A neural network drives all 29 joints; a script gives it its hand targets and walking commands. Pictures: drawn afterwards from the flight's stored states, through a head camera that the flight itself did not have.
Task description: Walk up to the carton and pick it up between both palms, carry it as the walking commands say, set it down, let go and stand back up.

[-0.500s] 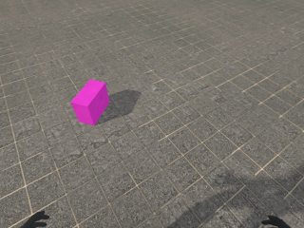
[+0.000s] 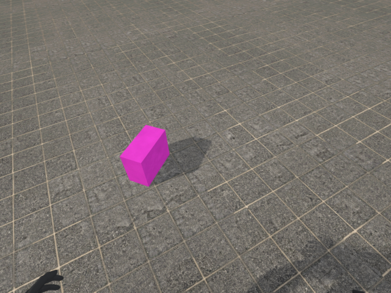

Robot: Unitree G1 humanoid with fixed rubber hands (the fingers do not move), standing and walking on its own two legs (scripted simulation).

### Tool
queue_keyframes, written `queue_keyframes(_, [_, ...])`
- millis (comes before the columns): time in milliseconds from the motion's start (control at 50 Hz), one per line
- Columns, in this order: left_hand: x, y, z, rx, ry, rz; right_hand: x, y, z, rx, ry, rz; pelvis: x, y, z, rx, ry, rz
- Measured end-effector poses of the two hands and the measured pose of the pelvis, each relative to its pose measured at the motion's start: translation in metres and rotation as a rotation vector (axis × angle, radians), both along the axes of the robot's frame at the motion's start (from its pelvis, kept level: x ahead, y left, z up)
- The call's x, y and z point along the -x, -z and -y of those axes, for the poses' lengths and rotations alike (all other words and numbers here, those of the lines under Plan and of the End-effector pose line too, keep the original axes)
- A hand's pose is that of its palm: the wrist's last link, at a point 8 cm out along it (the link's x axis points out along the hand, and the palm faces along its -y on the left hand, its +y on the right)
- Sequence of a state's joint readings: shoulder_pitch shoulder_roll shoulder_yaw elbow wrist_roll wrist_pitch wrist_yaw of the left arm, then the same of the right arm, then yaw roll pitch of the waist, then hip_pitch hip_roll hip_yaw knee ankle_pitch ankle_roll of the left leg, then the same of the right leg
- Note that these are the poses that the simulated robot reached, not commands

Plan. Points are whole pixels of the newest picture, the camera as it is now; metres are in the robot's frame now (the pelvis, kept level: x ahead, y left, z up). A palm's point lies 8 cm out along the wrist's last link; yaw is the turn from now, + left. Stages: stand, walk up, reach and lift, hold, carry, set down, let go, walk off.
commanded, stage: walk up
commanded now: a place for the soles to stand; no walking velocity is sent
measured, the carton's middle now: (147, 155) +1.04 +0.37 -0.65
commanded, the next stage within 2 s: none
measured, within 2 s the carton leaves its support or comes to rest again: neither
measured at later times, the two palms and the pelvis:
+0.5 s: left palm (15, 257) +0.22 +0.43 -0.07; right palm (307, 264) +0.22 -0.22 -0.10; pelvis +0.14 +0.08 -0.01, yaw +6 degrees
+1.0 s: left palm out of the picture +0.31 +0.55 -0.07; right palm (255, 216) +0.33 -0.12 -0.09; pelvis +0.26 +0.19 -0.01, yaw +10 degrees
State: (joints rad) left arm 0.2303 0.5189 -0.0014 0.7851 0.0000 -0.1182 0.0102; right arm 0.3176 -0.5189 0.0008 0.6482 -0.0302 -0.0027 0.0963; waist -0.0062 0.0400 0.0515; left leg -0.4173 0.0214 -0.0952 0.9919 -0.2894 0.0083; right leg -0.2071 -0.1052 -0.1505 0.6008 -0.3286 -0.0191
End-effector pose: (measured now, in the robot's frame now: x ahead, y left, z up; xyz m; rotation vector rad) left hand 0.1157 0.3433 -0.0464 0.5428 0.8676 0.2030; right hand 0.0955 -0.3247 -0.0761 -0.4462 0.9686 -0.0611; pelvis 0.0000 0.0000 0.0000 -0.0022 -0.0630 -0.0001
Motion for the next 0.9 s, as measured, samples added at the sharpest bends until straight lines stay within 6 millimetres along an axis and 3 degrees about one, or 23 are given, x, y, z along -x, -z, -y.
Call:
queue_keyframes(80, [-0.020, 0.008, -0.024, 0.018, -0.016, -0.015, -0.037, -0.007, -0.017, 0.030, -0.034, -0.008, -0.026, 0.002, -0.023, 0.014, -0.018, -0.029])
queue_keyframes(160, [-0.035, 0.035, -0.052, 0.060, -0.036, -0.065, -0.066, -0.004, -0.047, 0.059, -0.050, -0.035, -0.052, 0.011, -0.052, 0.037, -0.041, -0.053])
queue_keyframes(260, [-0.058, 0.037, -0.070, 0.078, -0.046, -0.120, -0.070, -0.006, -0.075, 0.052, -0.020, -0.102, -0.079, 0.002, -0.071, 0.047, -0.053, -0.100])
queue_keyframes(360, [-0.083, 0.032, -0.080, 0.059, -0.041, -0.138, -0.070, 0.003, -0.084, 0.039, 0.003, -0.169, -0.104, 0.001, -0.081, 0.028, -0.076, -0.113])
queue_keyframes(420, [-0.100, 0.027, -0.082, 0.039, -0.044, -0.116, -0.082, 0.013, -0.087, 0.016, 0.002, -0.177, -0.121, 0.005, -0.081, 0.009, -0.089, -0.119])
queue_keyframes(480, [-0.106, 0.027, -0.087, 0.023, -0.070, -0.080, -0.113, 0.025, -0.095, -0.005, -0.028, -0.142, -0.136, 0.012, -0.082, 0.004, -0.100, -0.066])
queue_keyframes(560, [-0.111, 0.010, -0.105, 0.004, -0.126, -0.024, -0.171, 0.021, -0.118, -0.027, -0.089, -0.046, -0.158, 0.008, -0.095, 0.001, -0.120, -0.006])
queue_keyframes(640, [-0.122, 0.003, -0.128, -0.004, -0.153, -0.001, -0.222, 0.009, -0.136, -0.011, -0.142, 0.017, -0.178, 0.005, -0.116, -0.001, -0.134, 0.016])
queue_keyframes(720, [-0.141, 0.013, -0.156, 0.017, -0.163, -0.006, -0.254, 0.003, -0.157, 0.024, -0.170, 0.022, -0.200, 0.009, -0.144, 0.018, -0.146, -0.009])
queue_keyframes(780, [-0.154, 0.030, -0.177, 0.038, -0.163, -0.040, -0.261, 0.007, -0.175, 0.050, -0.163, -0.009, -0.214, 0.017, -0.167, 0.027, -0.156, -0.022])
queue_keyframes(900, [-0.179, 0.030, -0.195, 0.052, -0.146, -0.115, -0.240, 0.008, -0.197, 0.049, -0.104, -0.131, -0.237, 0.006, -0.187, 0.038, -0.166, -0.073])
